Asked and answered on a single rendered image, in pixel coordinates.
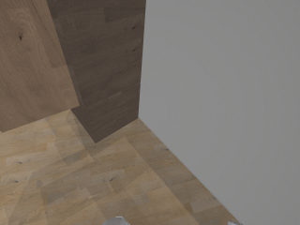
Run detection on cupboard door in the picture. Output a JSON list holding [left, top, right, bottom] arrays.
[[0, 0, 80, 133]]

